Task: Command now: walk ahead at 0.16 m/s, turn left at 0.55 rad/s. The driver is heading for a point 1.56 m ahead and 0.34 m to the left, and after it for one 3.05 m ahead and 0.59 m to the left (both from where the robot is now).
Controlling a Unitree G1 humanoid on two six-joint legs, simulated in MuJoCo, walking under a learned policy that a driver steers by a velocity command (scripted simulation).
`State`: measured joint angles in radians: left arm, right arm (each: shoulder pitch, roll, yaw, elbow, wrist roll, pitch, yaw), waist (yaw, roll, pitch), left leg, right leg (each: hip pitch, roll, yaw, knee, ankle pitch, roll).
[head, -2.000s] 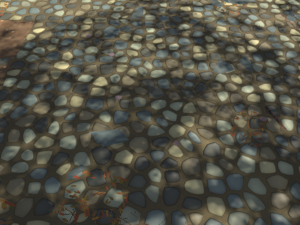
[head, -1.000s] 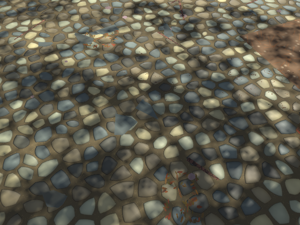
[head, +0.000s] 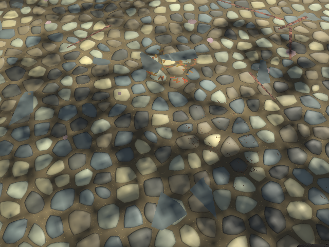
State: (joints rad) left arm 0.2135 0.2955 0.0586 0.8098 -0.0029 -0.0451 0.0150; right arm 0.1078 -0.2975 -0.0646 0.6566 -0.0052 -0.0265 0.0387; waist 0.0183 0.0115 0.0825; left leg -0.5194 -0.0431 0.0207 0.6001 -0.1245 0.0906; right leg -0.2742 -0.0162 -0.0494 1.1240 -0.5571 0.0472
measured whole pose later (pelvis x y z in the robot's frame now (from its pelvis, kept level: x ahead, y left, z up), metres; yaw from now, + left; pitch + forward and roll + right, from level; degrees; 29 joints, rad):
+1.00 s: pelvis +0.08 -0.02 +0.02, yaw +28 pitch +1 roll +0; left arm 0.19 0.31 0.07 0.80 0.00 0.03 0.02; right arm 0.14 -0.22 -0.03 0.66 -0.02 0.02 -0.01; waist 0.02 -0.04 0.03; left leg -0.24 -0.03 -0.02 0.46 -0.24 0.04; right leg -0.38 -0.06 0.01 0.85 -0.45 0.10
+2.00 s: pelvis +0.09 -0.04 +0.02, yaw +27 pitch -2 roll +0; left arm 0.23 0.22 0.01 1.05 0.00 -0.01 0.04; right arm 0.18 -0.22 -0.03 1.08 0.00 0.01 -0.04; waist 0.00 0.00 0.04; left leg -0.20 0.00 -0.03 0.48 -0.25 -0.01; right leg -0.17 -0.01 0.00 0.47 -0.27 0.01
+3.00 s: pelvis +0.45 +0.10 +0.03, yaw +27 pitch +0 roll -2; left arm 0.32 0.23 0.04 1.00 0.00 -0.10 -0.03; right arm 0.16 -0.27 -0.06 0.92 0.01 -0.08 -0.02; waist 0.04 0.04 0.01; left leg -0.65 0.14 -0.04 1.02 -0.16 0.03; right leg -0.13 0.09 -0.07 0.26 -0.14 -0.09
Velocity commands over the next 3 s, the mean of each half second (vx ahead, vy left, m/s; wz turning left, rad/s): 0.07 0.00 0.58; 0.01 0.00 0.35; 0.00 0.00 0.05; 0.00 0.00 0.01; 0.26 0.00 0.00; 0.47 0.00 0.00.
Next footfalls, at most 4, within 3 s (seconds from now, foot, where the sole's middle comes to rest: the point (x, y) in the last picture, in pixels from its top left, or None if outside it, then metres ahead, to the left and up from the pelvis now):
0.40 right None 0.19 -0.15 -0.75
0.80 left None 0.07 0.09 -0.75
1.10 right None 0.17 -0.13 -0.75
2.72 right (158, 217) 0.52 0.06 -0.75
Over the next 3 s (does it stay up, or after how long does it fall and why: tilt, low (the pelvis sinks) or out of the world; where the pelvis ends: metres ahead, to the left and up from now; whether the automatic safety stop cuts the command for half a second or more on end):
stays up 0.45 0.10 0.03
